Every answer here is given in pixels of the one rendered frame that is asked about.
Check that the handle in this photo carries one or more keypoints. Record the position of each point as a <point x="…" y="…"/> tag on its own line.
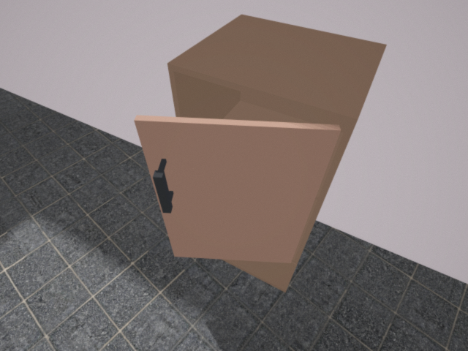
<point x="165" y="196"/>

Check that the cupboard door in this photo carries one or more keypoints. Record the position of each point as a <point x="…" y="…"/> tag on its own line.
<point x="242" y="190"/>

